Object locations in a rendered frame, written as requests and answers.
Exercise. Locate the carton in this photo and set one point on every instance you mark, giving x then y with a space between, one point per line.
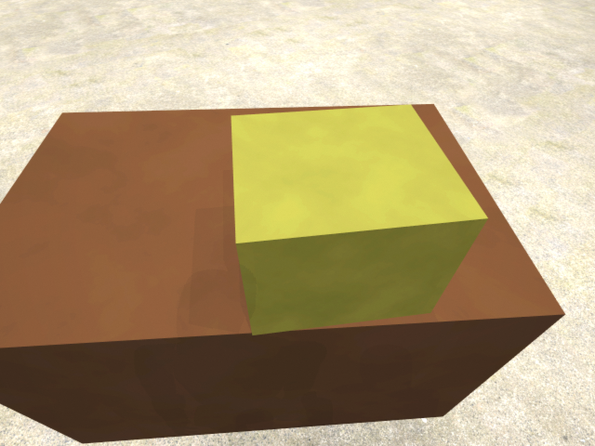
345 215

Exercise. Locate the pedestal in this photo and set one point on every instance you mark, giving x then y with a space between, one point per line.
123 312

